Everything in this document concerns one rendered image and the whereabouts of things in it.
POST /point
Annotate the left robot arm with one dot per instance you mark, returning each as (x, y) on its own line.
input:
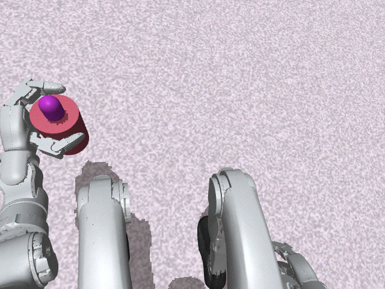
(27, 259)

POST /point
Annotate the right robot foot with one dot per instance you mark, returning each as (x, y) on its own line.
(204, 241)

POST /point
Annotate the bottle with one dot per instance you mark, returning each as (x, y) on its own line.
(58, 116)

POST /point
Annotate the right robot hand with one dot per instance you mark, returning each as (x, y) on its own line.
(297, 271)

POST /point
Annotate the left robot hand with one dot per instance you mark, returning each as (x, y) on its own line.
(16, 129)

